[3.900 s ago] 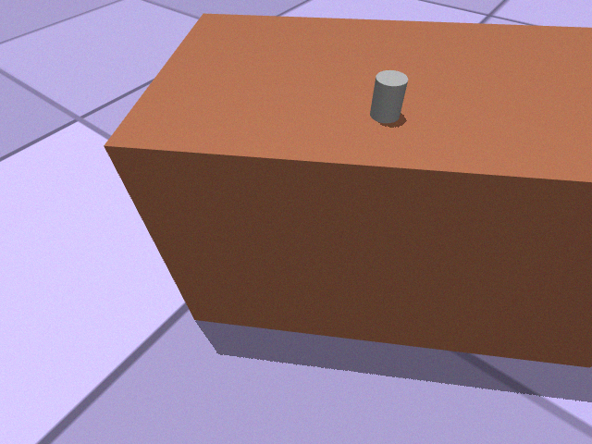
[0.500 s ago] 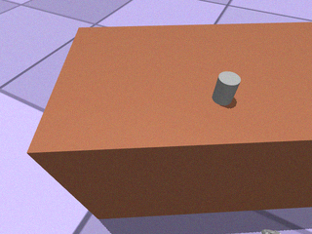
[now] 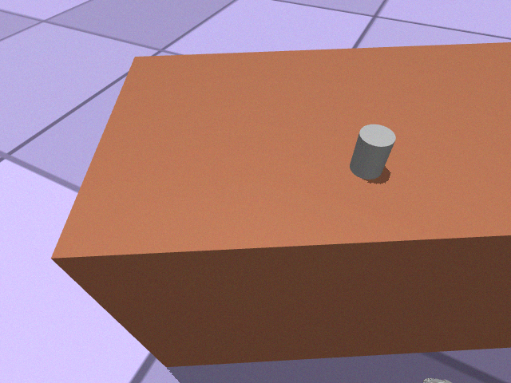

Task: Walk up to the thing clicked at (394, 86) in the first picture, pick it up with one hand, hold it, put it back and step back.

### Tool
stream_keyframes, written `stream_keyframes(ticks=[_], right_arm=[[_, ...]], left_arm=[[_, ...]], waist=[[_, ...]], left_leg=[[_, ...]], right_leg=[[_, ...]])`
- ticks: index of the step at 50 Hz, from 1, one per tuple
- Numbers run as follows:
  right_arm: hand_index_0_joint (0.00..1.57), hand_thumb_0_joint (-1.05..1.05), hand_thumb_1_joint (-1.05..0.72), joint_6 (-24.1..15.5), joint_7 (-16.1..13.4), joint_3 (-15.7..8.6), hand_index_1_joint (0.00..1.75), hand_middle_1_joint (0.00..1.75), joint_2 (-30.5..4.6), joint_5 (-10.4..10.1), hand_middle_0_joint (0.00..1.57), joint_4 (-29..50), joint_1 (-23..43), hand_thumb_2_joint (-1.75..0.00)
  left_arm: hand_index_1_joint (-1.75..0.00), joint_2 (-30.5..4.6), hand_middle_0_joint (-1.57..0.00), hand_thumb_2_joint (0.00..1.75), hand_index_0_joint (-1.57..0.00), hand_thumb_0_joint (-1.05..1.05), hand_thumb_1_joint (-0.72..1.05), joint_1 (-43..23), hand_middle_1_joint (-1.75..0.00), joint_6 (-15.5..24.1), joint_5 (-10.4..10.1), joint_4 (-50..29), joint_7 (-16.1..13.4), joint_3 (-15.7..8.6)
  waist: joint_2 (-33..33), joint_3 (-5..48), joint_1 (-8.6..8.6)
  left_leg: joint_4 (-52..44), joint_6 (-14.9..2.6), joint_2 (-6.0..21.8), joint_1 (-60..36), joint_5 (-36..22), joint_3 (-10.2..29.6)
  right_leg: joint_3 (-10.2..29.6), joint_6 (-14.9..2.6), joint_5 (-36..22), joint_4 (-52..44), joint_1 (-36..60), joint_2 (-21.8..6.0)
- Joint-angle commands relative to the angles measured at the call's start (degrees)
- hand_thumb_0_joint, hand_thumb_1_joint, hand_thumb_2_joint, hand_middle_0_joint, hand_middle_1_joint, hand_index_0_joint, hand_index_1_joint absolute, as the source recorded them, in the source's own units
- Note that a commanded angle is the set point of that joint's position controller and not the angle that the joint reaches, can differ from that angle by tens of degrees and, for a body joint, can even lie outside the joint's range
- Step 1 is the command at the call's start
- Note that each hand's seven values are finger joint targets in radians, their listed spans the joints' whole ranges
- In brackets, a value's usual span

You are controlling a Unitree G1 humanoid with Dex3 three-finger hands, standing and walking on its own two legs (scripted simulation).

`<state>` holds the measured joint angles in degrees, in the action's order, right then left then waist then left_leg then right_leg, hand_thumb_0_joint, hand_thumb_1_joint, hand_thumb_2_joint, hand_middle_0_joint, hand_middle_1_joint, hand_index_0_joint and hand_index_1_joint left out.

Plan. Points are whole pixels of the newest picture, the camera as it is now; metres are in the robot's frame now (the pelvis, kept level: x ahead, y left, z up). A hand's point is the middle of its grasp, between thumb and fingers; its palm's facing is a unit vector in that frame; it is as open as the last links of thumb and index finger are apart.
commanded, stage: stand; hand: right
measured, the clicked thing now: (371, 152) +0.51 -0.20 +0.06
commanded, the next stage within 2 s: rise first in 2.00 s
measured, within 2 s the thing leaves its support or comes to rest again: neither
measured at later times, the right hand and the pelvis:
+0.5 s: hand out of the picture +0.07 -0.26 -0.16, palm faces +0.00 +0.94 -0.34, open 7.4 cm; pelvis +0.00 +0.00 +0.00, yaw -1 degrees
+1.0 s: hand out of the picture +0.08 -0.25 -0.15, palm faces -0.01 +0.94 -0.34, open 7.4 cm; pelvis +0.01 +0.00 +0.00, yaw -1 degrees
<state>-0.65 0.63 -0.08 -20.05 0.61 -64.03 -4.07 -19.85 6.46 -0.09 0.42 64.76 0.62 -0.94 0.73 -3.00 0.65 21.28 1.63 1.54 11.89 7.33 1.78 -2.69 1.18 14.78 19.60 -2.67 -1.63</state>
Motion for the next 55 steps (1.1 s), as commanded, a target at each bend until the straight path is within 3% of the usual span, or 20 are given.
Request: stream_keyframes(ticks=[1,5,6,9,13,15,18,22,24,29,31,35,38,41,44,47,49,55], right_arm=[[0.2,0.0,-0.9,-1.17,-0.71,-2.32,0.3,0.3,-12.16,-0.08,0.2,3.38,2.49,-0.9],[0.2,0.0,-0.9,-1.1,-0.64,-2.39,0.3,0.3,-11.96,-0.1,0.2,3.33,2.39,-0.9],[0.2,0.0,-0.9,-1.03,-0.71,-2.37,0.3,0.3,-12.2,-0.26,0.2,3.12,1.75,-0.9],[0.2,0.0,-0.9,-1.21,-0.73,-2.4,0.3,0.3,-12.4,-0.12,0.2,3.06,2.16,-0.9],[0.2,0.0,-0.9,-1.03,-0.68,-2.23,0.3,0.3,-11.99,-0.22,0.2,2.58,1.1,-0.9],[0.2,0.0,-0.9,-1.06,-0.71,-2.35,0.3,0.3,-12.17,-0.15,0.2,2.79,1.87,-0.9],[0.2,0.0,-0.9,-1.02,-0.74,-2.21,0.3,0.3,-12.17,-0.22,0.2,2.41,0.81,-0.9],[0.2,0.0,-0.9,-1.01,-0.78,-2.18,0.3,0.3,-12.08,-0.19,0.2,2.48,0.87,-0.9],[0.2,0.0,-0.9,-0.88,-0.75,-2.16,0.3,0.3,-12.27,-0.25,0.2,2.32,0.58,-0.9],[0.2,0.0,-0.9,-1.06,-0.8,-2.08,0.3,0.3,-12.03,-0.22,0.2,2.41,0.6,-0.9],[0.2,0.0,-0.9,-1.05,-0.81,-2.05,0.3,0.3,-12.36,-0.28,0.2,2.28,0.35,-0.9],[0.2,0.0,-0.9,-1.06,-0.83,-1.98,0.3,0.3,-11.88,-0.19,0.2,2.6,0.84,-0.9],[0.2,0.0,-0.9,-0.95,-0.85,-1.96,0.3,0.3,-12.15,-0.28,0.2,2.44,0.59,-0.9],[0.2,0.0,-0.9,-0.98,-0.87,-2.03,0.3,0.3,-12.3,-0.22,0.2,2.74,0.76,-0.9],[0.2,0.0,-0.9,-0.96,-0.92,-1.98,0.3,0.3,-12.38,-0.25,0.2,2.67,1.01,-0.9],[0.2,0.0,-0.9,-1.02,-0.91,-2.07,0.3,0.3,-12.2,-0.24,0.2,2.78,1.05,-0.9],[0.2,0.0,-0.9,-1.03,-0.87,-1.98,0.3,0.3,-11.99,-0.22,0.2,2.55,0.79,-0.9],[0.2,0.0,-0.9,-0.9,-0.91,-2.19,0.3,0.3,-12.42,-0.23,0.2,2.6,0.96,-0.9]], left_arm=[[-0.3,-12.2,-0.2,0.9,-0.2,0.0,0.9,-2.68,-0.3,1.78,0.17,-3.45,-0.64,-2.21],[-0.3,-12.5,-0.2,0.9,-0.2,0.0,0.9,-1.99,-0.3,2.04,0.23,-3.59,-0.84,-2.08],[-0.3,-12.5,-0.2,0.9,-0.2,0.0,0.9,-2.27,-0.3,1.96,0.25,-3.52,-0.81,-2.08],[-0.3,-12.32,-0.2,0.9,-0.2,0.0,0.9,-1.8,-0.3,1.9,0.2,-3.87,-0.87,-1.96],[-0.3,-12.76,-0.2,0.9,-0.2,0.0,0.9,-1.78,-0.3,1.88,0.13,-3.75,-0.86,-1.92],[-0.3,-12.77,-0.2,0.9,-0.2,0.0,0.9,-1.54,-0.3,1.86,0.2,-3.94,-0.96,-1.91],[-0.3,-12.82,-0.2,0.9,-0.2,0.0,0.9,-1.72,-0.3,1.85,0.18,-3.94,-0.95,-1.9],[-0.3,-12.63,-0.2,0.9,-0.2,0.0,0.9,-1.64,-0.3,1.8,0.12,-4.24,-1.02,-1.83],[-0.3,-12.42,-0.2,0.9,-0.2,0.0,0.9,-1.51,-0.3,1.75,0.04,-4.02,-0.98,-1.72],[-0.3,-12.72,-0.2,0.9,-0.2,0.0,0.9,-0.88,-0.3,1.77,-0.01,-4.23,-0.98,-1.69],[-0.3,-12.45,-0.2,0.9,-0.2,0.0,0.9,-1.17,-0.3,1.72,0.03,-4.29,-0.91,-1.64],[-0.3,-13.01,-0.2,0.9,-0.2,0.0,0.9,-0.89,-0.3,1.78,0.05,-4.42,-1.07,-1.79],[-0.3,-12.77,-0.2,0.9,-0.2,0.0,0.9,-1.0,-0.3,1.71,0.03,-4.36,-1.07,-1.67],[-0.3,-12.85,-0.2,0.9,-0.2,0.0,0.9,-0.72,-0.3,1.84,0.12,-4.5,-1.09,-1.67],[-0.3,-12.46,-0.2,0.9,-0.2,0.0,0.9,-0.6,-0.3,1.71,0.18,-4.44,-1.03,-1.53],[-0.3,-12.61,-0.2,0.9,-0.2,0.0,0.9,-0.38,-0.3,1.71,0.11,-4.55,-1.07,-1.62],[-0.3,-12.82,-0.2,0.9,-0.2,0.0,0.9,-0.38,-0.3,1.69,0.12,-4.52,-1.09,-1.67],[-0.3,-12.74,-0.2,0.9,-0.2,0.0,0.9,-0.38,-0.3,1.73,0.25,-4.69,-1.15,-1.61]], waist=[[-1.01,3.32,-0.58],[-1.86,4.55,-0.52],[-1.37,3.91,-0.89],[-0.11,5.23,-0.43],[-0.71,3.81,-0.72],[-1.1,4.31,-0.39],[-1.07,3.62,-0.8],[-0.52,4.43,-0.66],[-0.86,3.45,-0.71],[-0.62,5.02,-0.69],[-0.16,4.1,-0.82],[-1.02,5.19,-0.6],[-0.73,3.8,-0.8],[-0.6,5.2,-0.72],[-0.17,4.19,-0.7],[-0.86,5.31,-0.55],[-0.96,3.94,-0.74],[-1.0,4.47,-0.72]], left_leg=[[-2.81,-2.48,5.87,-5.09,-7.56,4.76],[-2.35,-2.56,5.7,-5.94,-9.0,4.32],[-2.91,-2.45,5.51,-5.42,-6.62,4.33],[-2.61,-2.48,5.94,-6.57,-8.88,4.21],[-3.53,-2.42,5.7,-5.38,-6.16,4.23],[-2.98,-2.46,5.93,-5.99,-9.14,4.31],[-3.39,-2.33,5.65,-5.44,-6.73,4.21],[-2.87,-2.38,5.88,-5.83,-9.96,3.97],[-3.3,-2.41,5.72,-5.08,-7.15,4.0],[-2.31,-2.38,6.06,-6.71,-11.18,3.72],[-2.95,-2.32,5.8,-5.84,-8.1,3.72],[-1.98,-2.51,6.17,-7.2,-12.38,3.5],[-2.88,-2.42,6.08,-6.23,-9.56,3.79],[-2.09,-2.58,6.16,-7.02,-11.66,3.55],[-2.67,-2.53,5.97,-6.7,-8.95,3.56],[-1.96,-2.6,6.28,-7.89,-12.56,3.28],[-2.88,-2.25,6.02,-7.03,-10.67,3.43],[-2.48,-2.6,6.16,-7.13,-9.7,3.39]], right_leg=[[4.82,-1.74,-4.7,-4.89,-4.57,-5.81],[5.15,-1.68,-8.03,-5.14,-3.21,-6.3],[5.36,-1.74,-6.18,-5.46,-3.86,-6.25],[5.16,-1.9,-7.46,-4.85,-3.22,-6.19],[5.44,-1.91,-5.42,-5.2,-3.46,-6.22],[5.05,-1.75,-7.46,-4.89,-3.47,-6.1],[5.34,-1.82,-5.94,-5.12,-3.82,-6.13],[5.11,-1.83,-8.53,-4.73,-3.07,-6.15],[5.31,-1.77,-6.07,-5.38,-3.42,-6.1],[5.24,-1.91,-9.93,-4.62,-2.74,-6.27],[5.5,-1.96,-7.79,-5.17,-3.05,-6.2],[5.25,-1.8,-11.5,-4.43,-2.8,-6.26],[5.23,-1.75,-8.71,-4.88,-3.25,-6.11],[5.28,-1.68,-11.35,-4.7,-2.61,-6.32],[5.36,-1.73,-9.02,-5.16,-3.41,-6.24],[5.06,-1.84,-11.87,-4.43,-2.88,-6.25],[5.04,-1.73,-9.41,-4.83,-3.6,-5.99],[5.39,-1.8,-9.36,-5.19,-3.31,-6.2]])
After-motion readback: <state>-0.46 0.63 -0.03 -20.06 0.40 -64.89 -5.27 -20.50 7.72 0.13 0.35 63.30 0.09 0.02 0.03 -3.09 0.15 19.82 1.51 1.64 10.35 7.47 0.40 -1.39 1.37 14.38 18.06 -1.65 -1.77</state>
